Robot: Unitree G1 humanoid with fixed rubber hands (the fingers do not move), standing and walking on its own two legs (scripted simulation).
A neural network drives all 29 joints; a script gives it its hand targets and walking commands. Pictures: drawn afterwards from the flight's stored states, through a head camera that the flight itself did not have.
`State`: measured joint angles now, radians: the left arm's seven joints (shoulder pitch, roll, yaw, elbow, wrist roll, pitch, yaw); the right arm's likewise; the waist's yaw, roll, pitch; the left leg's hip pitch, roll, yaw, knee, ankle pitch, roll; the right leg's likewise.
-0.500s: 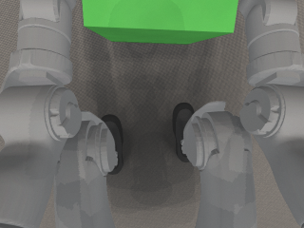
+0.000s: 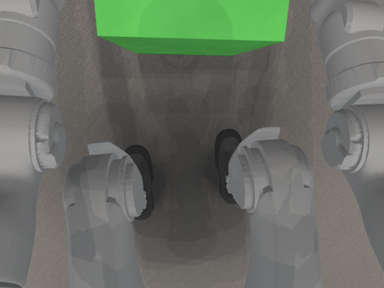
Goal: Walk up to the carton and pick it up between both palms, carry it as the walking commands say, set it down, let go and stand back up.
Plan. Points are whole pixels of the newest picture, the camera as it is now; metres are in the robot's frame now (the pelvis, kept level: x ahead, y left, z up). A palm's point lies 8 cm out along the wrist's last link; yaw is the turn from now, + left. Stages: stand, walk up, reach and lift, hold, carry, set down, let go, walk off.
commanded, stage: set down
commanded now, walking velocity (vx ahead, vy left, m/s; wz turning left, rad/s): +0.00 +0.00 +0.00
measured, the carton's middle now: out of the picture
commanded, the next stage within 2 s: let go in 1.20 s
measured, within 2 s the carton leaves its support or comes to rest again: neither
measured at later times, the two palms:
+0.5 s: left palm out of the picture +0.59 +0.16 -0.01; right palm out of the picture +0.55 -0.24 +0.00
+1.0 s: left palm out of the picture +0.59 +0.17 +0.15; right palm out of the picture +0.55 -0.24 +0.15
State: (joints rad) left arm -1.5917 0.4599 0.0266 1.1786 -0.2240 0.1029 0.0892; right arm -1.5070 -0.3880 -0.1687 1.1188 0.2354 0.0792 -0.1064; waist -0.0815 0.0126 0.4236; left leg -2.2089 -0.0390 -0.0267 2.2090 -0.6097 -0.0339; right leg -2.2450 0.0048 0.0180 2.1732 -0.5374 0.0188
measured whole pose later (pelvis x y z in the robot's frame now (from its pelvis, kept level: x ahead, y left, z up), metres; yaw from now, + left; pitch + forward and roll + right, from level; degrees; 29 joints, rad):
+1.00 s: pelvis +0.03 +0.00 +0.23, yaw +0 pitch +47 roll +0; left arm -1.26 0.36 0.22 0.91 -0.03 0.24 0.01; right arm -1.19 -0.29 -0.36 0.84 0.05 0.21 -0.02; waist -0.07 0.02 -0.05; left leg -1.74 -0.03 -0.03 1.34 -0.41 -0.02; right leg -1.76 -0.01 0.01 1.31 -0.36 0.01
